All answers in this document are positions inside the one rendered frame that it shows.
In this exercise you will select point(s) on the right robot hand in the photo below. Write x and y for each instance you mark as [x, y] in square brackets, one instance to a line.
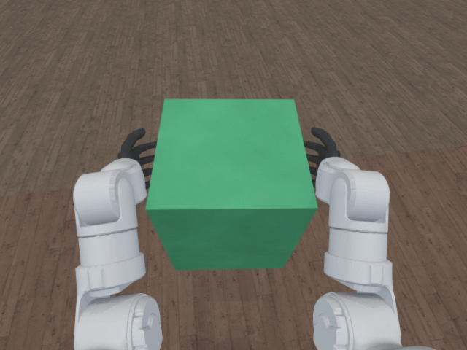
[327, 151]

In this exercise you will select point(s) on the robot left upper arm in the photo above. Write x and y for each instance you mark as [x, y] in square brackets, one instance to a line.
[126, 322]

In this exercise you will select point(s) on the carton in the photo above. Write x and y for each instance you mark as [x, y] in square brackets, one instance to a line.
[230, 186]

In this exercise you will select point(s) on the robot right forearm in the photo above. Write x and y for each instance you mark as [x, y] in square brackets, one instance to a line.
[358, 220]

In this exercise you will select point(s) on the robot left forearm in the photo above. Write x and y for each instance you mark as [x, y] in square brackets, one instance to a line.
[105, 213]

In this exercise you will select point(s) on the robot right upper arm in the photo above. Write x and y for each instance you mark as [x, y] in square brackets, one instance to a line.
[356, 321]

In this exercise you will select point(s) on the left robot hand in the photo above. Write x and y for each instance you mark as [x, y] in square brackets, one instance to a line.
[127, 151]

